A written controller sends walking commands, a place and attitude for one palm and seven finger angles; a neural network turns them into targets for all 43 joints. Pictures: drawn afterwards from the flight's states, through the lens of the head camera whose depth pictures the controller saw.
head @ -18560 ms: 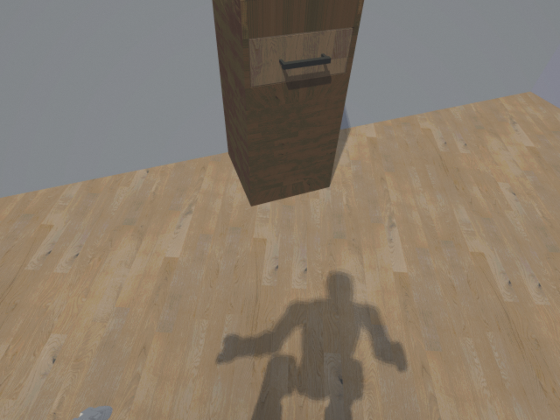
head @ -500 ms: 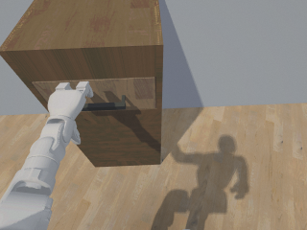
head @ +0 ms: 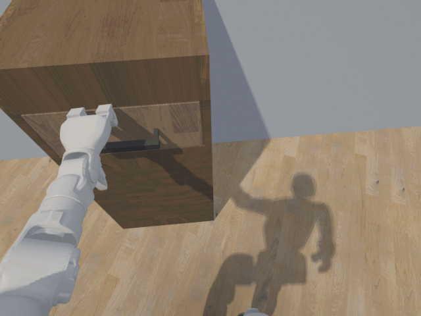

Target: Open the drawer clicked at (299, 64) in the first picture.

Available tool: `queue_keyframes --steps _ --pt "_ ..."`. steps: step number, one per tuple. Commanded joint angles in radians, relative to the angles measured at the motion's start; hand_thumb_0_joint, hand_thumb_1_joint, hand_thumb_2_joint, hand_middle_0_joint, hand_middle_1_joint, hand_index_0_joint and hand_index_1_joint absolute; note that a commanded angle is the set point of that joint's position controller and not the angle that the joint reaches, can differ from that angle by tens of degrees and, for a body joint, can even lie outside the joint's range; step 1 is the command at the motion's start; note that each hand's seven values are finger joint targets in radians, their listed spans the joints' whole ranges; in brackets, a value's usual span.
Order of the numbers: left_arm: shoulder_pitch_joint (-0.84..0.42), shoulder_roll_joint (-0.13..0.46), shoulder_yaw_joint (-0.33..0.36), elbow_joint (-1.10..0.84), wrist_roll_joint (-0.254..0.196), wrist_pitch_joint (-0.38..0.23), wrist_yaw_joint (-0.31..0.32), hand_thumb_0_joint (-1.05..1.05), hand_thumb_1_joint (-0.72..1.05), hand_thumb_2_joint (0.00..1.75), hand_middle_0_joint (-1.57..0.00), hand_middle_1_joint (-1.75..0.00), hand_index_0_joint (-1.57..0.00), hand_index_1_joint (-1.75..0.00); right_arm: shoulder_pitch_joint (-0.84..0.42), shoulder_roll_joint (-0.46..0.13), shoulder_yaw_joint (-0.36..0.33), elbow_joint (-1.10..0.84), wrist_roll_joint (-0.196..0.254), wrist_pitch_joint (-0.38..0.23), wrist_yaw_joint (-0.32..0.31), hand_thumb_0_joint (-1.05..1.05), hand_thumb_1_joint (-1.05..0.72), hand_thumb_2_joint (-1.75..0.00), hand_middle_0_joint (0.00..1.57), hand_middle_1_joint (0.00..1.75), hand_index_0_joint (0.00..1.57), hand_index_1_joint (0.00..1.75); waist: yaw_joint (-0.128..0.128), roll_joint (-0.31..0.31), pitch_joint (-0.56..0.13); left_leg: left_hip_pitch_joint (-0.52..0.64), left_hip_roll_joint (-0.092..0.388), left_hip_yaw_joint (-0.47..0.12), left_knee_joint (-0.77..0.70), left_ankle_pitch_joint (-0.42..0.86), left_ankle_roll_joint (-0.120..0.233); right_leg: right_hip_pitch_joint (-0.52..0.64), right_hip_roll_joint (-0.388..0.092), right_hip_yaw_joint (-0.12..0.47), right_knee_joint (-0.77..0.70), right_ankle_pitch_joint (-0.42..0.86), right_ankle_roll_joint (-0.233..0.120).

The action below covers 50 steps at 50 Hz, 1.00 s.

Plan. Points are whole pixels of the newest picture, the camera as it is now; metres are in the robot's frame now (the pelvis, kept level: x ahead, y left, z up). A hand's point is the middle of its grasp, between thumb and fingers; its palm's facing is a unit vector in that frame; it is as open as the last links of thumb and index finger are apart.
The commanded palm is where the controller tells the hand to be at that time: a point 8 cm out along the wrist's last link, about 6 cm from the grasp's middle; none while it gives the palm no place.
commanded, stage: move the hooked fingers above the handle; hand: left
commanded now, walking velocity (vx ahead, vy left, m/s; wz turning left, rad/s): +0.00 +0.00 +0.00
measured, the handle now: (121, 140) +0.50 +0.22 -0.03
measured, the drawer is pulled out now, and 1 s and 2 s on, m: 0.00 0.00 0.00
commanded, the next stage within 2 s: none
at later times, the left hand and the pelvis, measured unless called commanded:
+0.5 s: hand (101, 155) +0.43 +0.23 +0.02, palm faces -0.14 -0.03 -0.99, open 13.9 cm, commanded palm +0.42 +0.23 +0.08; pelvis +0.00 -0.01 +0.00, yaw +1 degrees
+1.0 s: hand (99, 158) +0.42 +0.23 +0.02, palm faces -0.10 -0.03 -0.99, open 13.8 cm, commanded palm +0.41 +0.24 +0.09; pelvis +0.00 -0.01 +0.00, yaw +1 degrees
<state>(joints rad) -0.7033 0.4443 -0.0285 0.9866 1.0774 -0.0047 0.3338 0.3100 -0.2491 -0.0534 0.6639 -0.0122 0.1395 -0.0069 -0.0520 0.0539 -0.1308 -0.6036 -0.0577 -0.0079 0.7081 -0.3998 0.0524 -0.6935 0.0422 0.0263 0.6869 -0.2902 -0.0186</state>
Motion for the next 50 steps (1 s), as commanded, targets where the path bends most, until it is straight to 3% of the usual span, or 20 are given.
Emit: queue_keyframes --steps 1,5,7,9,12,15,16,18,22,25,28,31,32,34,38,39,42,45,48,50 --pt "-0.354 0.168 -0.003 -0.264 -0.024 -0.053 -0.016 0.00 -0.50 0.30 -0.30 -1.20 -0.30 -1.20 0.089 -0.150 -0.062 -0.084 0.003 -0.025 -0.020 0.00 -0.90 -0.90 0.20 0.30 0.20 0.30 -0.014 -0.040 -0.433 0.179 0.035 0.001 -0.049 0.539 -0.010 0.355 -0.007 -0.013 -0.043 0.391 -0.022" --pt "-0.367 0.207 0.033 -0.309 -0.022 -0.121 -0.006 0.00 -0.50 0.30 -0.30 -1.20 -0.30 -1.20 0.089 -0.149 -0.062 -0.072 0.001 -0.026 -0.030 0.00 -0.90 -0.90 0.20 0.30 0.20 0.30 -0.022 -0.048 -0.374 0.160 0.031 -0.007 -0.053 0.485 -0.007 0.324 -0.009 -0.013 -0.049 0.353 -0.024" --pt "-0.401 0.282 0.088 -0.319 -0.005 -0.136 0.031 0.00 -0.50 0.30 -0.30 -1.20 -0.30 -1.20 0.082 -0.153 -0.056 -0.061 -0.004 -0.025 -0.031 0.00 -0.90 -0.90 0.20 0.30 0.20 0.30 -0.012 -0.010 -0.350 0.130 0.025 -0.007 -0.054 0.449 -0.010 0.305 -0.010 -0.012 -0.042 0.323 -0.032" --pt "-0.404 0.325 0.127 -0.317 0.014 -0.126 0.076 0.00 -0.50 0.30 -0.30 -1.20 -0.30 -1.20 0.072 -0.148 -0.052 -0.058 -0.008 -0.025 -0.027 0.00 -0.90 -0.90 0.20 0.30 0.20 0.30 0.003 0.044 -0.375 0.117 0.018 -0.003 -0.050 0.445 -0.014 0.305 -0.011 -0.012 -0.024 0.316 -0.038" --pt "-0.393 0.351 0.152 -0.281 0.017 -0.086 0.114 0.00 -0.50 0.30 -0.30 -1.20 -0.30 -1.20 0.058 -0.149 -0.049 -0.054 -0.013 -0.024 -0.019 0.00 -0.90 -0.90 0.20 0.30 0.20 0.30 0.015 0.055 -0.418 0.099 0.011 0.006 -0.039 0.461 -0.019 0.330 -0.010 -0.012 -0.009 0.339 -0.038" --pt "-0.371 0.272 0.076 -0.183 0.002 -0.015 0.098 0.00 -0.50 0.30 -0.30 -1.20 -0.30 -1.20 0.062 -0.152 -0.051 -0.054 -0.002 -0.024 -0.014 0.00 -0.90 -0.90 0.20 0.30 0.20 0.30 -0.011 -0.002 -0.385 0.087 0.017 0.016 -0.049 0.438 -0.018 0.329 -0.007 -0.023 -0.025 0.343 -0.029" --pt "-0.351 0.271 0.073 -0.163 -0.004 -0.001 0.081 0.00 -0.50 0.30 -0.30 -1.20 -0.30 -1.20 0.066 -0.155 -0.053 -0.056 0.002 -0.026 -0.013 0.00 -0.90 -0.90 0.20 0.30 0.20 0.30 -0.004 -0.017 -0.395 0.090 0.018 0.018 -0.055 0.444 -0.018 0.349 -0.008 -0.022 -0.030 0.352 -0.027" --pt "-0.331 0.204 0.011 -0.132 -0.024 0.016 0.029 0.00 -0.50 0.30 -0.30 -1.20 -0.30 -1.20 0.076 -0.157 -0.055 -0.062 0.013 -0.023 -0.017 0.00 -0.90 -0.90 0.20 0.30 0.20 0.30 -0.021 -0.054 -0.402 0.106 0.019 0.019 -0.058 0.451 -0.012 0.371 -0.009 -0.019 -0.045 0.382 -0.021" --pt "-0.392 0.122 -0.070 -0.213 -0.051 -0.046 -0.060 0.00 -0.50 0.30 -0.30 -1.20 -0.30 -1.20 0.075 -0.159 -0.056 -0.075 0.015 -0.027 -0.034 0.00 -0.90 -0.90 0.20 0.30 0.20 0.30 -0.055 -0.089 -0.360 0.145 0.022 0.003 -0.065 0.417 0.000 0.349 -0.013 -0.015 -0.073 0.352 -0.016" --pt "-0.423 0.216 0.008 -0.305 -0.031 -0.131 -0.052 0.00 -0.50 0.30 -0.30 -1.20 -0.30 -1.20 0.081 -0.151 -0.054 -0.075 0.006 -0.029 -0.048 0.00 -0.90 -0.90 0.20 0.30 0.20 0.30 -0.029 -0.040 -0.386 0.163 0.018 -0.011 -0.058 0.425 -0.002 0.334 -0.016 -0.008 -0.057 0.330 -0.023" --pt "-0.467 0.301 0.091 -0.348 0.009 -0.173 0.028 0.00 -0.50 0.30 -0.30 -1.20 -0.30 -1.20 0.080 -0.144 -0.051 -0.062 -0.008 -0.032 -0.042 0.00 -0.90 -0.90 0.20 0.30 0.20 0.30 -0.007 0.055 -0.387 0.168 0.022 -0.023 -0.040 0.473 -0.021 0.261 -0.012 -0.020 -0.020 0.298 -0.036" --pt "-0.399 0.346 0.165 -0.284 0.018 -0.125 0.119 0.00 -0.50 0.30 -0.30 -1.20 -0.30 -1.20 0.056 -0.141 -0.041 -0.053 -0.019 -0.027 -0.022 0.00 -0.90 -0.90 0.20 0.30 0.20 0.30 0.024 0.064 -0.389 0.111 0.016 -0.012 -0.026 0.494 -0.033 0.263 -0.007 -0.031 0.013 0.309 -0.042" --pt "-0.386 0.395 0.204 -0.265 0.020 -0.095 0.141 0.00 -0.50 0.30 -0.30 -1.20 -0.30 -1.20 0.044 -0.147 -0.034 -0.052 -0.022 -0.022 -0.018 0.00 -0.90 -0.90 0.20 0.30 0.20 0.30 0.040 0.052 -0.404 0.077 0.011 -0.006 -0.026 0.490 -0.033 0.297 -0.006 -0.027 0.022 0.323 -0.043" --pt "-0.349 0.348 0.158 -0.195 0.018 -0.018 0.157 0.00 -0.50 0.30 -0.30 -1.20 -0.30 -1.20 0.035 -0.144 -0.032 -0.060 -0.015 -0.018 -0.010 0.00 -0.90 -0.90 0.20 0.30 0.20 0.30 0.035 0.011 -0.396 0.044 0.009 0.012 -0.039 0.452 -0.031 0.327 -0.006 -0.029 0.013 0.333 -0.036" --pt "-0.281 0.245 0.055 -0.081 -0.013 0.082 0.071 0.00 -0.50 0.30 -0.30 -1.20 -0.30 -1.20 0.050 -0.156 -0.043 -0.068 0.010 -0.008 -0.009 0.00 -0.90 -0.90 0.20 0.30 0.20 0.30 0.011 -0.094 -0.406 0.047 0.016 0.036 -0.066 0.422 -0.019 0.406 -0.010 -0.020 -0.033 0.379 -0.020" --pt "-0.305 0.284 0.073 -0.099 -0.027 0.082 0.045 0.00 -0.50 0.30 -0.30 -1.20 -0.30 -1.20 0.053 -0.164 -0.041 -0.069 0.016 -0.006 -0.015 0.00 -0.90 -0.90 0.20 0.30 0.20 0.30 0.006 -0.134 -0.404 0.042 0.019 0.036 -0.076 0.401 -0.012 0.433 -0.013 -0.013 -0.045 0.380 -0.014" --pt "-0.345 0.283 0.058 -0.179 -0.049 0.027 -0.026 0.00 -0.50 0.30 -0.30 -1.20 -0.30 -1.20 0.045 -0.169 -0.040 -0.089 0.021 -0.008 -0.041 0.00 -0.90 -0.90 0.20 0.30 0.20 0.30 -0.011 -0.150 -0.392 0.059 0.017 0.028 -0.094 0.369 0.003 0.467 -0.024 0.000 -0.071 0.383 -0.009" --pt "-0.362 0.255 0.036 -0.285 -0.031 -0.086 -0.056 0.00 -0.50 0.30 -0.30 -1.20 -0.30 -1.20 0.053 -0.157 -0.048 -0.091 0.016 -0.023 -0.058 0.00 -0.90 -0.90 0.20 0.30 0.20 0.30 -0.016 -0.077 -0.377 0.121 0.019 0.014 -0.086 0.386 0.007 0.410 -0.021 0.002 -0.074 0.352 -0.015" --pt "-0.409 0.240 0.030 -0.386 -0.005 -0.179 -0.025 0.00 -0.50 0.30 -0.30 -1.20 -0.30 -1.20 0.065 -0.141 -0.056 -0.079 0.004 -0.035 -0.058 0.00 -0.90 -0.90 0.20 0.30 0.20 0.30 -0.020 0.034 -0.384 0.205 0.028 -0.010 -0.064 0.443 -0.009 0.297 -0.015 -0.010 -0.059 0.293 -0.029" --pt "-0.389 0.238 0.047 -0.352 0.001 -0.191 0.018 0.00 -0.50 0.30 -0.30 -1.20 -0.30 -1.20 0.070 -0.139 -0.057 -0.062 -0.001 -0.039 -0.047 0.00 -0.90 -0.90 0.20 0.30 0.20 0.30 -0.017 0.072 -0.352 0.209 0.029 -0.018 -0.045 0.462 -0.025 0.226 -0.008 -0.025 -0.043 0.257 -0.036"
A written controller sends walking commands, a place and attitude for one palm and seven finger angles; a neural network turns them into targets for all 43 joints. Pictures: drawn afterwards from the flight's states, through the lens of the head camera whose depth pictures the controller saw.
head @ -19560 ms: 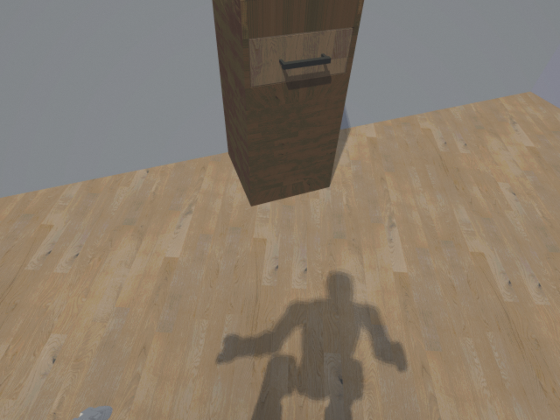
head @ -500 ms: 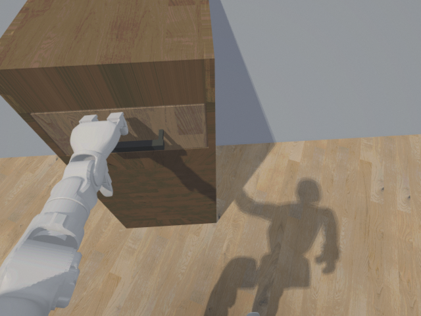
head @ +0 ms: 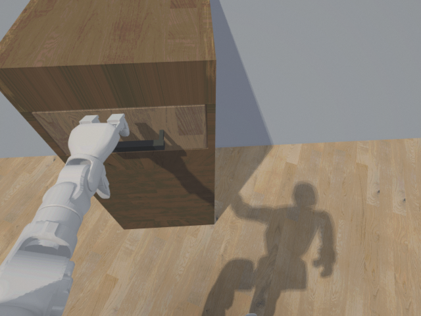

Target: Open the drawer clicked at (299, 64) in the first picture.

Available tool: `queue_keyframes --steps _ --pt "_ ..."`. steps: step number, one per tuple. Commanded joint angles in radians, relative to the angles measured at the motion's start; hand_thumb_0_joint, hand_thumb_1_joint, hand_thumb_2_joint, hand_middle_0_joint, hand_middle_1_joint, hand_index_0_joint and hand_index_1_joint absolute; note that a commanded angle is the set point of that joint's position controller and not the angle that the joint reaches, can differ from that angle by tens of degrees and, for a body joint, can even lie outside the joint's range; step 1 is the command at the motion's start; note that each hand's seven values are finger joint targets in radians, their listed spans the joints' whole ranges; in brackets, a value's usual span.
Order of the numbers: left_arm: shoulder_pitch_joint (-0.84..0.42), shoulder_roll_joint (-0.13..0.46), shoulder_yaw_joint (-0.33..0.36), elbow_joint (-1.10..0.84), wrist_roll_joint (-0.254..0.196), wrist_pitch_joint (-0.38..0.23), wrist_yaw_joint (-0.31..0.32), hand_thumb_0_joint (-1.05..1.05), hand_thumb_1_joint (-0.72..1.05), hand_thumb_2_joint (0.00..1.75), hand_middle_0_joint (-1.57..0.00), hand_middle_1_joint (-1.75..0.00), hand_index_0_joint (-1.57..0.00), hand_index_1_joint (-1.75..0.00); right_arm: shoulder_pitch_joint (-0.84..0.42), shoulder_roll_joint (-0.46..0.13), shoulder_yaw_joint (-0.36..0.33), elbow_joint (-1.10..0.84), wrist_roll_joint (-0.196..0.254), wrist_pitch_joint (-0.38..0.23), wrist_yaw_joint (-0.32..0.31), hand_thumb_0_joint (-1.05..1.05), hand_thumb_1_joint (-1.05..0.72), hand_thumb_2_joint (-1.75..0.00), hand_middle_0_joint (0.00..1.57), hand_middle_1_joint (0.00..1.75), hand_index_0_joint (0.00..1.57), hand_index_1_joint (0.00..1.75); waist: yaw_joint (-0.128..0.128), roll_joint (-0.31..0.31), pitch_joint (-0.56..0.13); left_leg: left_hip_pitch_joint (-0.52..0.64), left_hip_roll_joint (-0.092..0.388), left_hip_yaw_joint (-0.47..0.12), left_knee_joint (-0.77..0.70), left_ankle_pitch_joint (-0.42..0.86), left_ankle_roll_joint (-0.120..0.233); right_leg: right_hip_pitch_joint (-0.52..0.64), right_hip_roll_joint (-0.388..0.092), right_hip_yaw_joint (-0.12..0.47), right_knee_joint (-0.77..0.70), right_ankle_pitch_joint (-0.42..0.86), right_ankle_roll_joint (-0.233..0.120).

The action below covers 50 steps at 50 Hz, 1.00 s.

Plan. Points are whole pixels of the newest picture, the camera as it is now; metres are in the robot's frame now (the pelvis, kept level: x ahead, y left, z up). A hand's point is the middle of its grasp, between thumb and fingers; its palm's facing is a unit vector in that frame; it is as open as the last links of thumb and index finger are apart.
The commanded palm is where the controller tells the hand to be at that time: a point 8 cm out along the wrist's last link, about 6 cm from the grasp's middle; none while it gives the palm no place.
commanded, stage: move the hooked fingers above the handle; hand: left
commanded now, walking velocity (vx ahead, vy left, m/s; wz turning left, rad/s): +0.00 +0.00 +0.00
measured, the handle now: (127, 140) +0.51 +0.22 -0.03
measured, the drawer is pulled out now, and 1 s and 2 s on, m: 0.00 0.00 0.00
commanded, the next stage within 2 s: none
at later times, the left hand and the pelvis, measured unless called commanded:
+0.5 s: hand (117, 145) +0.45 +0.21 +0.02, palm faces -0.02 -0.05 -1.00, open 13.9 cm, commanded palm +0.43 +0.23 +0.08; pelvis +0.00 +0.00 +0.00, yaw +0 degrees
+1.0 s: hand (118, 142) +0.46 +0.21 +0.02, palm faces +0.02 -0.04 -1.00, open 13.8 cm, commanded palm +0.44 +0.24 +0.08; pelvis +0.01 +0.00 -0.01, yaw +0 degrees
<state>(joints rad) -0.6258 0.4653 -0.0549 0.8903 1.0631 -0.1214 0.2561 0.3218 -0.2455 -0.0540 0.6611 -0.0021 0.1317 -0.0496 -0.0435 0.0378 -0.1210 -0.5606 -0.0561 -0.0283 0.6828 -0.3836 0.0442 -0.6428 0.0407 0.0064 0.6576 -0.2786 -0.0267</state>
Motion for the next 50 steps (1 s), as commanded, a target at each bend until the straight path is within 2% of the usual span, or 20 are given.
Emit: queue_keyframes --steps 1,3,6,10,11,16,17,20,24,28,32,34,37,39,41,42,43,45,47,50 --pt "-0.473 0.222 0.081 -0.219 0.020 -0.064 0.120 0.00 -0.50 0.30 -0.30 -1.20 -0.30 -1.20 0.058 -0.145 -0.055 -0.049 -0.012 -0.031 0.000 0.00 -0.90 -0.90 0.20 0.30 0.20 0.30 -0.030 0.078 -0.338 0.144 0.028 -0.004 -0.019 0.428 -0.025 0.146 -0.004 -0.014 -0.005 0.220 -0.030" --pt "-0.489 0.254 0.114 -0.171 0.023 -0.026 0.165 0.00 -0.50 0.30 -0.30 -1.20 -0.30 -1.20 0.057 -0.151 -0.052 -0.040 -0.016 -0.032 0.014 0.00 -0.90 -0.90 0.20 0.30 0.20 0.30 -0.025 0.078 -0.322 0.101 0.024 -0.001 -0.019 0.402 -0.027 0.138 -0.002 -0.019 0.006 0.204 -0.033" --pt "-0.493 0.230 0.094 -0.085 0.025 0.059 0.199 0.00 -0.50 0.30 -0.30 -1.20 -0.30 -1.20 0.050 -0.158 -0.048 -0.036 -0.014 -0.030 0.030 0.00 -0.90 -0.90 0.20 0.30 0.20 0.30 -0.024 0.060 -0.340 0.074 0.021 0.007 -0.021 0.388 -0.031 0.147 0.001 -0.029 0.012 0.204 -0.034" --pt "-0.497 0.223 0.070 -0.047 0.010 0.129 0.158 0.00 -0.50 0.30 -0.30 -1.20 -0.30 -1.20 0.058 -0.166 -0.049 -0.051 -0.007 -0.024 0.031 0.00 -0.90 -0.90 0.20 0.30 0.20 0.30 -0.023 -0.005 -0.434 0.079 0.020 0.022 -0.027 0.404 -0.017 0.254 -0.003 -0.012 0.000 0.277 -0.021" --pt "-0.489 0.223 0.066 -0.038 0.004 0.132 0.137 0.00 -0.50 0.30 -0.30 -1.20 -0.30 -1.20 0.062 -0.167 -0.050 -0.052 -0.004 -0.023 0.028 0.00 -0.90 -0.90 0.20 0.30 0.20 0.30 -0.026 -0.036 -0.435 0.075 0.021 0.026 -0.029 0.398 -0.011 0.279 -0.004 -0.007 -0.007 0.294 -0.017" --pt "-0.534 0.157 0.001 -0.128 -0.009 0.053 0.059 0.00 -0.50 0.30 -0.30 -1.20 -0.30 -1.20 0.073 -0.162 -0.054 -0.064 -0.001 -0.031 0.008 0.00 -0.90 -0.90 0.20 0.30 0.20 0.30 -0.053 -0.027 -0.391 0.130 0.030 0.006 -0.035 0.404 -0.003 0.239 -0.007 -0.006 -0.029 0.271 -0.015" --pt "-0.519 0.199 0.044 -0.154 -0.009 0.028 0.058 0.00 -0.50 0.30 -0.30 -1.20 -0.30 -1.20 0.074 -0.162 -0.054 -0.065 -0.003 -0.032 0.004 0.00 -0.90 -0.90 0.20 0.30 0.20 0.30 -0.038 -0.019 -0.403 0.142 0.032 -0.001 -0.032 0.431 -0.006 0.239 -0.005 -0.005 -0.025 0.270 -0.019" --pt "-0.509 0.223 0.072 -0.154 0.006 -0.008 0.085 0.00 -0.50 0.30 -0.30 -1.20 -0.30 -1.20 0.079 -0.156 -0.050 -0.056 -0.010 -0.031 0.004 0.00 -0.90 -0.90 0.20 0.30 0.20 0.30 -0.029 0.006 -0.369 0.116 0.029 -0.001 -0.029 0.425 -0.011 0.209 -0.005 -0.008 -0.012 0.259 -0.023" --pt "-0.443 0.313 0.167 -0.117 0.021 0.020 0.154 0.00 -0.50 0.30 -0.30 -1.20 -0.30 -1.20 0.065 -0.158 -0.040 -0.046 -0.021 -0.021 0.021 0.00 -0.90 -0.90 0.20 0.30 0.20 0.30 0.015 0.039 -0.375 0.062 0.023 0.011 -0.020 0.461 -0.021 0.225 -0.002 -0.011 0.022 0.287 -0.032" --pt "-0.401 0.325 0.165 -0.061 0.024 0.091 0.172 0.00 -0.50 0.30 -0.30 -1.20 -0.30 -1.20 0.055 -0.162 -0.037 -0.052 -0.017 -0.013 0.029 0.00 -0.90 -0.90 0.20 0.30 0.20 0.30 0.020 -0.001 -0.407 0.009 0.017 0.033 -0.026 0.424 -0.015 0.293 -0.005 -0.004 0.023 0.318 -0.026" --pt "-0.443 0.225 0.068 -0.060 -0.002 0.109 0.112 0.00 -0.50 0.30 -0.30 -1.20 -0.30 -1.20 0.079 -0.167 -0.051 -0.058 0.000 -0.019 0.020 0.00 -0.90 -0.90 0.20 0.30 0.20 0.30 -0.030 -0.049 -0.418 0.057 0.025 0.030 -0.029 0.441 -0.006 0.299 -0.005 -0.003 -0.007 0.348 -0.015" --pt "-0.471 0.226 0.061 -0.087 -0.015 0.089 0.081 0.00 -0.50 0.30 -0.30 -1.20 -0.30 -1.20 0.088 -0.171 -0.055 -0.055 0.004 -0.020 0.012 0.00 -0.90 -0.90 0.20 0.30 0.20 0.30 -0.043 -0.062 -0.427 0.086 0.028 0.025 -0.026 0.435 0.000 0.296 -0.006 0.003 -0.016 0.345 -0.009" --pt "-0.564 0.147 -0.010 -0.208 -0.021 0.018 0.054 0.00 -0.50 0.30 -0.30 -1.20 -0.30 -1.20 0.096 -0.159 -0.063 -0.054 -0.003 -0.031 0.001 0.00 -0.90 -0.90 0.20 0.30 0.20 0.30 -0.068 0.000 -0.443 0.177 0.032 0.005 -0.016 0.494 -0.002 0.242 -0.008 -0.001 -0.023 0.337 -0.010" --pt "-0.544 0.207 0.045 -0.221 -0.007 -0.016 0.065 0.00 -0.50 0.30 -0.30 -1.20 -0.30 -1.20 0.102 -0.160 -0.065 -0.043 -0.008 -0.030 -0.003 0.00 -0.90 -0.90 0.20 0.30 0.20 0.30 -0.053 0.037 -0.447 0.211 0.036 -0.007 -0.001 0.539 -0.014 0.201 -0.003 -0.005 -0.010 0.319 -0.014" --pt "-0.544 0.217 0.061 -0.199 0.002 -0.028 0.091 0.00 -0.50 0.30 -0.30 -1.20 -0.30 -1.20 0.099 -0.153 -0.058 -0.036 -0.013 -0.029 0.000 0.00 -0.90 -0.90 0.20 0.30 0.20 0.30 -0.048 0.056 -0.401 0.178 0.032 -0.008 0.003 0.529 -0.022 0.172 -0.001 -0.014 -0.002 0.300 -0.020" --pt "-0.544 0.251 0.089 -0.172 0.011 -0.020 0.109 0.00 -0.50 0.30 -0.30 -1.20 -0.30 -1.20 0.094 -0.158 -0.053 -0.029 -0.015 -0.026 0.002 0.00 -0.90 -0.90 0.20 0.30 0.20 0.30 -0.040 0.069 -0.379 0.146 0.028 -0.007 0.003 0.516 -0.026 0.163 -0.001 -0.014 0.006 0.290 -0.025" --pt "-0.547 0.249 0.090 -0.150 0.017 -0.007 0.130 0.00 -0.50 0.30 -0.30 -1.20 -0.30 -1.20 0.093 -0.156 -0.050 -0.027 -0.016 -0.026 0.007 0.00 -0.90 -0.90 0.20 0.30 0.20 0.30 -0.040 0.064 -0.370 0.121 0.027 -0.008 0.001 0.493 -0.026 0.158 0.000 -0.019 0.014 0.279 -0.027" --pt "-0.504 0.282 0.130 -0.098 0.022 0.035 0.163 0.00 -0.50 0.30 -0.30 -1.20 -0.30 -1.20 0.078 -0.159 -0.041 -0.029 -0.021 -0.022 0.019 0.00 -0.90 -0.90 0.20 0.30 0.20 0.30 -0.015 0.068 -0.366 0.076 0.021 0.004 -0.002 0.480 -0.027 0.175 0.001 -0.023 0.027 0.282 -0.032" --pt "-0.481 0.312 0.153 -0.059 0.025 0.082 0.175 0.00 -0.50 0.30 -0.30 -1.20 -0.30 -1.20 0.063 -0.163 -0.036 -0.035 -0.023 -0.015 0.025 0.00 -0.90 -0.90 0.20 0.30 0.20 0.30 0.003 0.063 -0.400 0.052 0.018 0.015 -0.002 0.492 -0.028 0.219 0.001 -0.019 0.037 0.315 -0.032" --pt "-0.493 0.319 0.145 -0.073 0.025 0.126 0.177 0.00 -0.50 0.30 -0.30 -1.20 -0.30 -1.20 0.060 -0.164 -0.036 -0.050 -0.016 -0.007 0.026 0.00 -0.90 -0.90 0.20 0.30 0.20 0.30 -0.001 -0.001 -0.443 0.032 0.017 0.032 -0.008 0.482 -0.016 0.297 -0.005 -0.009 0.031 0.373 -0.021"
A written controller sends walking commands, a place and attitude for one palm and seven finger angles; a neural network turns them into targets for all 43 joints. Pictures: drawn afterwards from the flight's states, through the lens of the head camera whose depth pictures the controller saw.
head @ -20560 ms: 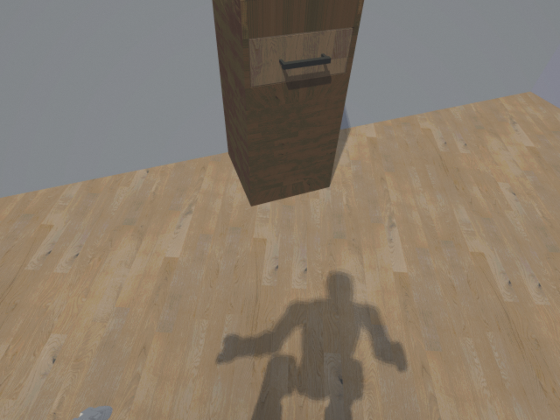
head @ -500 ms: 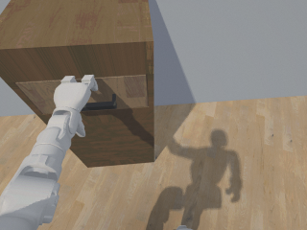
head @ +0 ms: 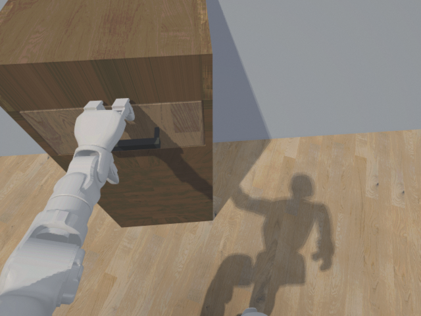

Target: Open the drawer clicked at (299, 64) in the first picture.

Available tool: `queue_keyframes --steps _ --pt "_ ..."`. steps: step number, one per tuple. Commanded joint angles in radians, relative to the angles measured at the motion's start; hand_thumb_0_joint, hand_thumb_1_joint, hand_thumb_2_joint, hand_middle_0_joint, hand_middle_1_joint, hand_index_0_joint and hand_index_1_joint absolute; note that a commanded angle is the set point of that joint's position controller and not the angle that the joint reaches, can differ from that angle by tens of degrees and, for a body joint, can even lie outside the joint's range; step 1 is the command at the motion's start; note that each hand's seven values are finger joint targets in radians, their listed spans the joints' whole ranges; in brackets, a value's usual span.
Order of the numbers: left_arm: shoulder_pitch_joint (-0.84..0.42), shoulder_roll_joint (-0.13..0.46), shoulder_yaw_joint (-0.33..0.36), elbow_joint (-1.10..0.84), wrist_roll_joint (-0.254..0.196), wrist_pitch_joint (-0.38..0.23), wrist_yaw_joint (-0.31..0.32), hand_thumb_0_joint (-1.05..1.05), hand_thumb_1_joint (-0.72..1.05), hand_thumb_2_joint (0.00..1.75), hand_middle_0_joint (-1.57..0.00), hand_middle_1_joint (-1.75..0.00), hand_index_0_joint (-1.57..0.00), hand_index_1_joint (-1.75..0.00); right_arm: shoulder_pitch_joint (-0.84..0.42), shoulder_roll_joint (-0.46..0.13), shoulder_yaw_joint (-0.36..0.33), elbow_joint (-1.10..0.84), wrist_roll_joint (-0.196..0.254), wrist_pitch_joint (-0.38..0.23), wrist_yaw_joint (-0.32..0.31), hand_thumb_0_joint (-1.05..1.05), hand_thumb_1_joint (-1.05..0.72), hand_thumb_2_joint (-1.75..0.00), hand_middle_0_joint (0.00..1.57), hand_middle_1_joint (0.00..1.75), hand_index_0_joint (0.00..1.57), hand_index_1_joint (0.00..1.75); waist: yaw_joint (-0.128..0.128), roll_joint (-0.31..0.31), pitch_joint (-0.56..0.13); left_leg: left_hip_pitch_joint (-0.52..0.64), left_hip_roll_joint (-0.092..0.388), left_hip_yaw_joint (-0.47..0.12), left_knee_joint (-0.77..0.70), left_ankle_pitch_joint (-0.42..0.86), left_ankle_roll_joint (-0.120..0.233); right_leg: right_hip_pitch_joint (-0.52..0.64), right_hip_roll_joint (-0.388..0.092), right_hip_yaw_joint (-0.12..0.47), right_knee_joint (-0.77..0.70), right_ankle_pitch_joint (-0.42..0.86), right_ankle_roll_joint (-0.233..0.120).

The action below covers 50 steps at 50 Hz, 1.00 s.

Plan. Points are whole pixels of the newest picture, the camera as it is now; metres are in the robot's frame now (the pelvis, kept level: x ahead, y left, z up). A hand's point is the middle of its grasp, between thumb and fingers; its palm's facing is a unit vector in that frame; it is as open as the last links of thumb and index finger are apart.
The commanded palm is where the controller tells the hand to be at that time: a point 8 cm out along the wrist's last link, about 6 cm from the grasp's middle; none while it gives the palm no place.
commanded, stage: move the hooked fingers above the handle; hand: left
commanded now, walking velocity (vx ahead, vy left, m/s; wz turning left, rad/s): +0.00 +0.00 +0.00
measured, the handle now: (121, 139) +0.50 +0.21 -0.02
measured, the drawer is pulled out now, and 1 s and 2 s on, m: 0.00 0.00 0.00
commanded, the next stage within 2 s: lift the fingers back up to retry in 1.50 s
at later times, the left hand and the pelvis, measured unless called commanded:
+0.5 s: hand (110, 144) +0.45 +0.21 +0.02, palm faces -0.01 -0.05 -1.00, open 13.9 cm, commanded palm +0.43 +0.24 +0.09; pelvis -0.01 +0.00 +0.00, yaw +0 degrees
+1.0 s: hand (103, 155) +0.43 +0.23 +0.02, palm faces -0.06 -0.04 -1.00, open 13.8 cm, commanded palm +0.42 +0.24 +0.09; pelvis -0.01 +0.00 +0.00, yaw +1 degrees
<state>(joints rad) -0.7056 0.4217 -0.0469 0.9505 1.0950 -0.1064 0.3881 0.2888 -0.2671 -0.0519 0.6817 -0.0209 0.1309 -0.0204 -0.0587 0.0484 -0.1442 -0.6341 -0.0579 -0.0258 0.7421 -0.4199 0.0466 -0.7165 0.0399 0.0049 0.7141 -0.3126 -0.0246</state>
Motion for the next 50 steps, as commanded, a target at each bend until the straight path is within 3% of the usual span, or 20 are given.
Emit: queue_keyframes --steps 1,4,7,10,12,13,14,17,18,22,25,27,30,34,37,39,40,44,47,50 --pt "-0.401 0.364 0.132 -0.113 -0.007 0.125 0.040 0.00 -0.50 0.30 -0.30 -1.20 -0.30 -1.20 0.085 -0.142 -0.037 -0.073 0.008 -0.003 -0.006 0.00 -0.90 -0.90 0.20 0.30 0.20 0.30 0.011 -0.031 -0.406 0.090 0.017 0.034 -0.075 0.486 -0.015 0.382 -0.005 -0.005 -0.033 0.397 -0.020" --pt "-0.374 0.384 0.139 -0.087 -0.025 0.144 0.012 0.00 -0.50 0.30 -0.30 -1.20 -0.30 -1.20 0.073 -0.145 -0.031 -0.079 0.016 0.003 -0.020 0.00 -0.90 -0.90 0.20 0.30 0.20 0.30 0.015 -0.092 -0.397 0.059 0.014 0.043 -0.096 0.422 -0.004 0.437 -0.011 0.009 -0.053 0.390 -0.011" --pt "-0.388 0.369 0.116 -0.094 -0.036 0.121 -0.035 0.00 -0.50 0.30 -0.30 -1.20 -0.30 -1.20 0.074 -0.148 -0.032 -0.084 0.022 -0.002 -0.034 0.00 -0.90 -0.90 0.20 0.30 0.20 0.30 -0.003 -0.096 -0.373 0.069 0.017 0.045 -0.106 0.387 0.003 0.438 -0.016 0.018 -0.075 0.375 -0.007" --pt "-0.374 0.304 0.059 -0.112 -0.035 0.073 -0.077 0.00 -0.50 0.30 -0.30 -1.20 -0.30 -1.20 0.090 -0.143 -0.037 -0.094 0.028 -0.015 -0.042 0.00 -0.90 -0.90 0.20 0.30 0.20 0.30 -0.014 -0.053 -0.351 0.102 0.019 0.039 -0.106 0.373 0.005 0.391 -0.014 0.014 -0.084 0.337 -0.010" --pt "-0.424 0.238 0.007 -0.167 -0.036 0.025 -0.093 0.00 -0.50 0.30 -0.30 -1.20 -0.30 -1.20 0.107 -0.135 -0.046 -0.094 0.026 -0.027 -0.045 0.00 -0.90 -0.90 0.20 0.30 0.20 0.30 -0.043 -0.035 -0.356 0.149 0.022 0.026 -0.093 0.388 0.005 0.347 -0.011 0.012 -0.091 0.326 -0.012" --pt "-0.438 0.258 0.025 -0.204 -0.035 -0.003 -0.091 0.00 -0.50 0.30 -0.30 -1.20 -0.30 -1.20 0.119 -0.135 -0.050 -0.087 0.022 -0.032 -0.045 0.00 -0.90 -0.90 0.20 0.30 0.20 0.30 -0.035 -0.004 -0.375 0.171 0.024 0.022 -0.087 0.408 0.003 0.335 -0.011 0.012 -0.086 0.325 -0.014" --pt "-0.419 0.236 0.012 -0.204 -0.035 -0.020 -0.091 0.00 -0.50 0.30 -0.30 -1.20 -0.30 -1.20 0.121 -0.131 -0.053 -0.087 0.020 -0.034 -0.044 0.00 -0.90 -0.90 0.20 0.30 0.20 0.30 -0.035 0.003 -0.384 0.189 0.023 0.016 -0.079 0.419 0.001 0.318 -0.009 0.010 -0.081 0.317 -0.015" --pt "-0.472 0.247 0.029 -0.209 -0.035 -0.050 -0.060 0.00 -0.50 0.30 -0.30 -1.20 -0.30 -1.20 0.133 -0.131 -0.054 -0.066 0.016 -0.039 -0.043 0.00 -0.90 -0.90 0.20 0.30 0.20 0.30 -0.053 -0.003 -0.332 0.169 0.025 0.002 -0.068 0.411 -0.005 0.253 -0.006 0.000 -0.073 0.285 -0.020" --pt "-0.498 0.258 0.037 -0.225 -0.033 -0.055 -0.041 0.00 -0.50 0.30 -0.30 -1.20 -0.30 -1.20 0.135 -0.132 -0.055 -0.063 0.013 -0.042 -0.038 0.00 -0.90 -0.90 0.20 0.30 0.20 0.30 -0.050 0.028 -0.344 0.169 0.022 0.002 -0.064 0.404 -0.007 0.242 -0.006 0.002 -0.068 0.275 -0.020" --pt "-0.496 0.397 0.158 -0.172 -0.013 -0.011 0.037 0.00 -0.50 0.30 -0.30 -1.20 -0.30 -1.20 0.125 -0.147 -0.043 -0.044 -0.003 -0.033 -0.025 0.00 -0.90 -0.90 0.20 0.30 0.20 0.30 -0.016 0.040 -0.391 0.107 0.014 0.005 -0.049 0.428 -0.014 0.269 -0.004 -0.003 -0.026 0.298 -0.028" --pt "-0.425 0.412 0.176 -0.135 -0.010 0.048 0.061 0.00 -0.50 0.30 -0.30 -1.20 -0.30 -1.20 0.109 -0.145 -0.040 -0.047 -0.005 -0.025 -0.011 0.00 -0.90 -0.90 0.20 0.30 0.20 0.30 0.016 0.063 -0.450 0.103 0.014 0.023 -0.045 0.491 -0.019 0.324 -0.004 -0.002 -0.008 0.369 -0.026" --pt "-0.406 0.406 0.172 -0.122 -0.017 0.081 0.050 0.00 -0.50 0.30 -0.30 -1.20 -0.30 -1.20 0.104 -0.149 -0.041 -0.057 -0.003 -0.016 -0.009 0.00 -0.90 -0.90 0.20 0.30 0.20 0.30 0.015 0.019 -0.469 0.094 0.014 0.030 -0.045 0.512 -0.016 0.367 -0.003 0.001 -0.013 0.414 -0.021" --pt "-0.421 0.438 0.172 -0.112 -0.022 0.112 0.035 0.00 -0.50 0.30 -0.30 -1.20 -0.30 -1.20 0.091 -0.154 -0.035 -0.060 0.010 -0.007 -0.016 0.00 -0.90 -0.90 0.20 0.30 0.20 0.30 0.007 -0.047 -0.422 0.050 0.014 0.039 -0.075 0.436 -0.006 0.411 -0.010 0.009 -0.036 0.395 -0.010" --pt "-0.362 0.412 0.152 -0.119 -0.039 0.098 -0.023 0.00 -0.50 0.30 -0.30 -1.20 -0.30 -1.20 0.084 -0.153 -0.036 -0.075 0.019 -0.007 -0.029 0.00 -0.90 -0.90 0.20 0.30 0.20 0.30 0.016 -0.054 -0.419 0.076 0.019 0.044 -0.097 0.419 0.000 0.444 -0.013 0.017 -0.058 0.394 -0.008" --pt "-0.324 0.284 0.063 -0.146 -0.044 0.056 -0.069 0.00 -0.50 0.30 -0.30 -1.20 -0.30 -1.20 0.090 -0.143 -0.047 -0.089 0.024 -0.017 -0.032 0.00 -0.90 -0.90 0.20 0.30 0.20 0.30 -0.005 -0.029 -0.383 0.139 0.027 0.038 -0.100 0.447 0.000 0.392 -0.009 0.012 -0.082 0.381 -0.012" --pt "-0.296 0.232 0.020 -0.135 -0.046 0.032 -0.094 0.00 -0.50 0.30 -0.30 -1.20 -0.30 -1.20 0.096 -0.142 -0.049 -0.089 0.029 -0.022 -0.034 0.00 -0.90 -0.90 0.20 0.30 0.20 0.30 -0.020 -0.053 -0.317 0.145 0.030 0.032 -0.102 0.408 0.001 0.343 -0.006 0.005 -0.098 0.330 -0.011" --pt "-0.311 0.247 0.032 -0.143 -0.049 0.017 -0.098 0.00 -0.50 0.30 -0.30 -1.20 -0.30 -1.20 0.103 -0.144 -0.050 -0.084 0.029 -0.025 -0.036 0.00 -0.90 -0.90 0.20 0.30 0.20 0.30 -0.024 -0.071 -0.301 0.141 0.031 0.027 -0.104 0.384 0.003 0.332 -0.007 0.006 -0.103 0.308 -0.011" --pt "-0.391 0.246 0.032 -0.222 -0.046 -0.048 -0.080 0.00 -0.50 0.30 -0.30 -1.20 -0.30 -1.20 0.112 -0.136 -0.055 -0.081 0.022 -0.034 -0.037 0.00 -0.90 -0.90 0.20 0.30 0.20 0.30 -0.028 -0.008 -0.313 0.175 0.025 0.010 -0.092 0.382 -0.003 0.278 -0.006 0.004 -0.092 0.264 -0.020" --pt "-0.491 0.307 0.077 -0.255 -0.023 -0.070 -0.023 0.00 -0.50 0.30 -0.30 -1.20 -0.30 -1.20 0.113 -0.137 -0.053 -0.065 0.012 -0.038 -0.035 0.00 -0.90 -0.90 0.20 0.30 0.20 0.30 -0.038 0.021 -0.309 0.169 0.026 -0.007 -0.075 0.382 -0.012 0.219 -0.004 -0.004 -0.069 0.228 -0.026" --pt "-0.523 0.351 0.123 -0.265 0.000 -0.053 0.049 0.00 -0.50 0.30 -0.30 -1.20 -0.30 -1.20 0.106 -0.135 -0.050 -0.058 0.000 -0.041 -0.024 0.00 -0.90 -0.90 0.20 0.30 0.20 0.30 -0.017 0.106 -0.402 0.196 0.022 -0.015 -0.050 0.454 -0.033 0.199 0.000 -0.016 -0.024 0.244 -0.034"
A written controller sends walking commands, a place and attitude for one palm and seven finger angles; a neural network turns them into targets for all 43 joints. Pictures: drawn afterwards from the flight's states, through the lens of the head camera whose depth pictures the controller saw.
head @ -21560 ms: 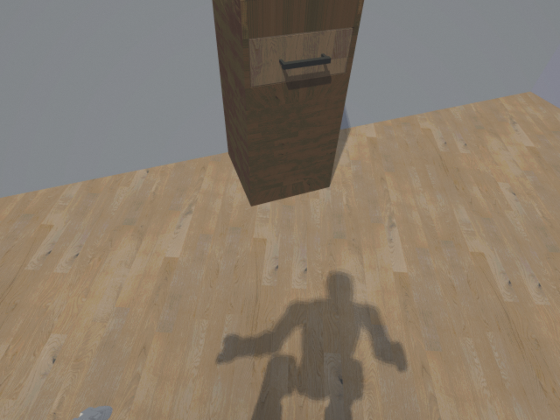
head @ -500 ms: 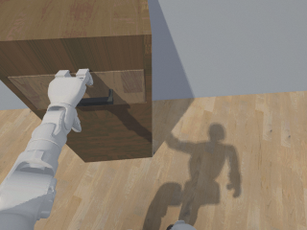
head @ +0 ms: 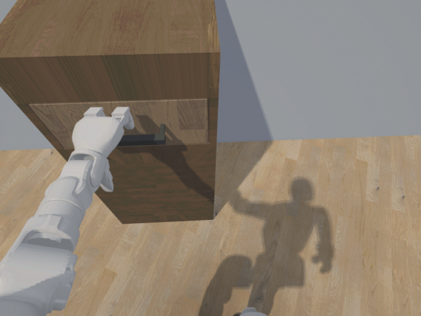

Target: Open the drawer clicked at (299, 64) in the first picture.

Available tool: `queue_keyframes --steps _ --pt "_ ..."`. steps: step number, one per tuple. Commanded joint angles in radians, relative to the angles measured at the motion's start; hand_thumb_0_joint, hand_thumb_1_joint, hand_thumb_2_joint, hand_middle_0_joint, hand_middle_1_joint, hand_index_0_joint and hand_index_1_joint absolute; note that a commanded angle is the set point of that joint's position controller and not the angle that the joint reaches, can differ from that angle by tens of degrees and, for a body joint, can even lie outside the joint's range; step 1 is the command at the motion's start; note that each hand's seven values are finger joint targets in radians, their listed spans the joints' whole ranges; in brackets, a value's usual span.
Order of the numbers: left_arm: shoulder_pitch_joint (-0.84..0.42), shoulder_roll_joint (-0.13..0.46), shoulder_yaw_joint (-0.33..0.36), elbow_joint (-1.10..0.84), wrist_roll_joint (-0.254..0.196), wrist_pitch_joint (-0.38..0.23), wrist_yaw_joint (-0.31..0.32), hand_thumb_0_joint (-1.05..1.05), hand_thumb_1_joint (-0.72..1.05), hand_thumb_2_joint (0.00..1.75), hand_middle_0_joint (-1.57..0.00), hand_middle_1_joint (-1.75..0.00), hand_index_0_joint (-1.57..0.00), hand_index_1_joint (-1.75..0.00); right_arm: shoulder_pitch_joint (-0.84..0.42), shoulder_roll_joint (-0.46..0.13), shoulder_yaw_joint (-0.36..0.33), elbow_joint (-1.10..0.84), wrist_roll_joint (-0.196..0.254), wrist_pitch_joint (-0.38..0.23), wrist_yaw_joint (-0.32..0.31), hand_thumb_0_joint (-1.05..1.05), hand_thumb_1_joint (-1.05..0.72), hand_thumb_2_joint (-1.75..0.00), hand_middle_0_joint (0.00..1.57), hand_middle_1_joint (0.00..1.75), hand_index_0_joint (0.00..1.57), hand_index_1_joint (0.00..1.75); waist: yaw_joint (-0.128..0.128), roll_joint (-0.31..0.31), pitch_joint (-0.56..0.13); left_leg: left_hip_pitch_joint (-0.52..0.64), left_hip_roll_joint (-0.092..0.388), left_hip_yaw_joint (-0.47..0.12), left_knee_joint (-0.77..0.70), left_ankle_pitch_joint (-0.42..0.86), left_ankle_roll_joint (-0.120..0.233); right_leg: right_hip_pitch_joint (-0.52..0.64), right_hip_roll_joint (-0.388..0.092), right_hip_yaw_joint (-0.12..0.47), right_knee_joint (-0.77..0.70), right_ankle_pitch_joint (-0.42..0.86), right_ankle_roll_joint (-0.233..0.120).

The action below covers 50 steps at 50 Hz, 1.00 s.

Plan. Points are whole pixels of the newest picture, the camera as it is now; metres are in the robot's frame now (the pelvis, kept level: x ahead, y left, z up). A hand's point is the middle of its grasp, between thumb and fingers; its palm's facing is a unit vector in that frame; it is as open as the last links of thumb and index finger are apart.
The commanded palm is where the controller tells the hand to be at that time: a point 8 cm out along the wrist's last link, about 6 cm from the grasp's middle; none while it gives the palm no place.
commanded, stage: move the hooked fingers above the handle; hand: left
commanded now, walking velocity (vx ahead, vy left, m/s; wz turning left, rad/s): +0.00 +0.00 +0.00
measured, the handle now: (127, 134) +0.52 +0.21 -0.03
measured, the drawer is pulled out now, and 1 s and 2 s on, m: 0.00 0.00 0.00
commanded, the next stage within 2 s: lift the fingers back up to retry in 0.50 s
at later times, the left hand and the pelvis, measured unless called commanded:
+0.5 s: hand (104, 150) +0.43 +0.23 +0.02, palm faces -0.04 -0.03 -1.00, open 13.8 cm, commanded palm +0.42 +0.23 +0.09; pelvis +0.00 +0.00 +0.00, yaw -1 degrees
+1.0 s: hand (105, 140) +0.46 +0.23 +0.02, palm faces -0.05 -0.04 -1.00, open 13.9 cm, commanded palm +0.44 +0.24 +0.09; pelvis +0.01 +0.00 +0.00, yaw -2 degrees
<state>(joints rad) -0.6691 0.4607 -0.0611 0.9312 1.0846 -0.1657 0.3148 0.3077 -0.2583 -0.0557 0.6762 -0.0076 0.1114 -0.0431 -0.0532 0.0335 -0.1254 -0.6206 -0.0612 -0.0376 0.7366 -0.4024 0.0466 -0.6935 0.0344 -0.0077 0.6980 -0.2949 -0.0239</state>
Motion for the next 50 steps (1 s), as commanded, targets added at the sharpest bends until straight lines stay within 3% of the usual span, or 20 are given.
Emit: queue_keyframes --steps 1,4,7,10,12,17,18,22,25,28,32,33,34,36,40,41,42,44,47,50 --pt "-0.564 0.314 0.145 -0.238 0.012 0.021 0.141 0.00 -0.50 0.30 -0.30 -1.20 -0.30 -1.20 0.083 -0.142 -0.046 -0.047 -0.018 -0.022 0.004 0.00 -0.90 -0.90 0.20 0.30 0.20 0.30 -0.020 0.137 -0.445 0.193 0.026 -0.001 -0.037 0.460 -0.040 0.176 0.007 -0.008 0.001 0.235 -0.035" --pt "-0.510 0.309 0.152 -0.147 0.001 0.102 0.156 0.00 -0.50 0.30 -0.30 -1.20 -0.30 -1.20 0.083 -0.149 -0.044 -0.037 -0.022 -0.013 0.019 0.00 -0.90 -0.90 0.20 0.30 0.20 0.30 -0.011 0.110 -0.471 0.183 0.029 0.010 -0.027 0.521 -0.044 0.208 0.011 -0.015 0.010 0.287 -0.030" --pt "-0.417 0.269 0.120 -0.035 -0.025 0.182 0.103 0.00 -0.50 0.30 -0.30 -1.20 -0.30 -1.20 0.089 -0.158 -0.041 -0.043 -0.010 0.000 0.027 0.00 -0.90 -0.90 0.20 0.30 0.20 0.30 -0.004 0.010 -0.467 0.140 0.032 0.024 -0.047 0.539 -0.035 0.298 0.010 -0.010 -0.009 0.357 -0.022" --pt "-0.384 0.275 0.106 -0.028 -0.035 0.200 0.042 0.00 -0.50 0.30 -0.30 -1.20 -0.30 -1.20 0.082 -0.165 -0.037 -0.057 0.005 0.015 0.020 0.00 -0.90 -0.90 0.20 0.30 0.20 0.30 -0.003 -0.085 -0.399 0.088 0.032 0.042 -0.077 0.461 -0.013 0.357 0.003 0.005 -0.043 0.371 -0.012" --pt "-0.380 0.277 0.101 -0.046 -0.029 0.189 0.016 0.00 -0.50 0.30 -0.30 -1.20 -0.30 -1.20 0.070 -0.166 -0.033 -0.069 0.009 0.020 0.008 0.00 -0.90 -0.90 0.20 0.30 0.20 0.30 -0.001 -0.101 -0.364 0.068 0.030 0.039 -0.097 0.421 -0.005 0.375 -0.002 0.011 -0.055 0.358 -0.014" --pt "-0.356 0.267 0.102 -0.180 -0.031 0.067 -0.021 0.00 -0.50 0.30 -0.30 -1.20 -0.30 -1.20 0.065 -0.152 -0.039 -0.098 0.007 0.006 -0.010 0.00 -0.90 -0.90 0.20 0.30 0.20 0.30 0.002 -0.046 -0.345 0.105 0.030 0.036 -0.103 0.395 0.003 0.363 -0.005 0.025 -0.070 0.325 -0.019" --pt "-0.345 0.286 0.125 -0.214 -0.025 0.041 -0.016 0.00 -0.50 0.30 -0.30 -1.20 -0.30 -1.20 0.067 -0.148 -0.043 -0.099 0.005 0.004 -0.011 0.00 -0.90 -0.90 0.20 0.30 0.20 0.30 0.014 -0.023 -0.367 0.124 0.032 0.033 -0.099 0.411 0.000 0.353 -0.003 0.026 -0.061 0.318 -0.021" --pt "-0.420 0.244 0.102 -0.303 -0.006 -0.013 0.051 0.00 -0.50 0.30 -0.30 -1.20 -0.30 -1.20 0.071 -0.135 -0.053 -0.083 -0.006 -0.011 -0.003 0.00 -0.90 -0.90 0.20 0.30 0.20 0.30 -0.009 0.083 -0.378 0.210 0.041 0.007 -0.068 0.494 -0.027 0.230 0.006 0.005 -0.040 0.270 -0.030" --pt "-0.468 0.248 0.111 -0.253 -0.001 0.015 0.111 0.00 -0.50 0.30 -0.30 -1.20 -0.30 -1.20 0.079 -0.141 -0.056 -0.055 -0.009 -0.017 0.007 0.00 -0.90 -0.90 0.20 0.30 0.20 0.30 -0.027 0.062 -0.355 0.190 0.040 0.000 -0.059 0.440 -0.035 0.177 0.010 -0.008 -0.030 0.220 -0.030" --pt "-0.498 0.273 0.126 -0.200 -0.004 0.071 0.140 0.00 -0.50 0.30 -0.30 -1.20 -0.30 -1.20 0.081 -0.147 -0.052 -0.039 -0.011 -0.017 0.013 0.00 -0.90 -0.90 0.20 0.30 0.20 0.30 -0.025 0.060 -0.400 0.173 0.030 0.010 -0.059 0.427 -0.030 0.216 0.008 -0.004 -0.027 0.243 -0.029" --pt "-0.490 0.222 0.069 -0.101 -0.018 0.145 0.103 0.00 -0.50 0.30 -0.30 -1.20 -0.30 -1.20 0.079 -0.152 -0.048 -0.038 -0.003 -0.012 0.015 0.00 -0.90 -0.90 0.20 0.30 0.20 0.30 -0.037 0.022 -0.407 0.156 0.026 0.022 -0.067 0.419 -0.024 0.258 0.007 0.000 -0.044 0.276 -0.024" --pt "-0.466 0.242 0.078 -0.071 -0.019 0.158 0.084 0.00 -0.50 0.30 -0.30 -1.20 -0.30 -1.20 0.084 -0.154 -0.045 -0.036 0.001 -0.010 0.014 0.00 -0.90 -0.90 0.20 0.30 0.20 0.30 -0.024 0.011 -0.405 0.146 0.027 0.024 -0.074 0.415 -0.022 0.277 0.005 0.001 -0.043 0.283 -0.022" --pt "-0.479 0.209 0.042 -0.067 -0.024 0.165 0.064 0.00 -0.50 0.30 -0.30 -1.20 -0.30 -1.20 0.084 -0.154 -0.044 -0.044 0.005 -0.010 0.012 0.00 -0.90 -0.90 0.20 0.30 0.20 0.30 -0.038 -0.003 -0.387 0.149 0.028 0.023 -0.078 0.415 -0.019 0.277 0.005 0.002 -0.053 0.291 -0.020" --pt "-0.468 0.198 0.032 -0.068 -0.031 0.155 0.023 0.00 -0.50 0.30 -0.30 -1.20 -0.30 -1.20 0.089 -0.154 -0.045 -0.054 0.007 -0.012 0.006 0.00 -0.90 -0.90 0.20 0.30 0.20 0.30 -0.034 -0.018 -0.387 0.151 0.028 0.025 -0.083 0.412 -0.012 0.301 0.003 0.005 -0.062 0.300 -0.018" --pt "-0.438 0.261 0.079 -0.111 -0.034 0.093 -0.022 0.00 -0.50 0.30 -0.30 -1.20 -0.30 -1.20 0.087 -0.153 -0.040 -0.071 0.005 -0.009 -0.012 0.00 -0.90 -0.90 0.20 0.30 0.20 0.30 -0.022 -0.049 -0.372 0.114 0.025 0.035 -0.085 0.396 0.002 0.351 -0.005 0.023 -0.065 0.341 -0.014" --pt "-0.406 0.300 0.114 -0.119 -0.030 0.076 -0.022 0.00 -0.50 0.30 -0.30 -1.20 -0.30 -1.20 0.083 -0.155 -0.036 -0.075 0.003 -0.007 -0.014 0.00 -0.90 -0.90 0.20 0.30 0.20 0.30 -0.003 -0.039 -0.379 0.096 0.022 0.037 -0.086 0.391 0.002 0.367 -0.005 0.029 -0.059 0.342 -0.015" --pt "-0.399 0.343 0.149 -0.124 -0.030 0.060 -0.019 0.00 -0.50 0.30 -0.30 -1.20 -0.30 -1.20 0.078 -0.160 -0.032 -0.077 0.001 -0.003 -0.016 0.00 -0.90 -0.90 0.20 0.30 0.20 0.30 0.007 -0.038 -0.371 0.077 0.022 0.033 -0.086 0.395 0.001 0.371 -0.005 0.030 -0.052 0.345 -0.019" --pt "-0.400 0.346 0.159 -0.149 -0.021 0.040 0.002 0.00 -0.50 0.30 -0.30 -1.20 -0.30 -1.20 0.078 -0.152 -0.034 -0.077 0.000 -0.005 -0.014 0.00 -0.90 -0.90 0.20 0.30 0.20 0.30 0.009 -0.014 -0.351 0.062 0.024 0.036 -0.083 0.391 -0.001 0.346 -0.005 0.029 -0.042 0.338 -0.021" --pt "-0.363 0.363 0.196 -0.186 -0.009 0.030 0.044 0.00 -0.50 0.30 -0.30 -1.20 -0.30 -1.20 0.077 -0.148 -0.041 -0.077 -0.008 -0.006 -0.003 0.00 -0.90 -0.90 0.20 0.30 0.20 0.30 0.030 0.033 -0.412 0.085 0.024 0.039 -0.060 0.479 -0.009 0.344 0.000 0.027 -0.016 0.384 -0.026" --pt "-0.362 0.310 0.157 -0.186 -0.009 0.048 0.072 0.00 -0.50 0.30 -0.30 -1.20 -0.30 -1.20 0.087 -0.148 -0.051 -0.071 -0.008 -0.010 0.008 0.00 -0.90 -0.90 0.20 0.30 0.20 0.30 0.009 0.045 -0.421 0.110 0.030 0.040 -0.051 0.493 -0.016 0.308 0.004 0.020 -0.016 0.375 -0.022"
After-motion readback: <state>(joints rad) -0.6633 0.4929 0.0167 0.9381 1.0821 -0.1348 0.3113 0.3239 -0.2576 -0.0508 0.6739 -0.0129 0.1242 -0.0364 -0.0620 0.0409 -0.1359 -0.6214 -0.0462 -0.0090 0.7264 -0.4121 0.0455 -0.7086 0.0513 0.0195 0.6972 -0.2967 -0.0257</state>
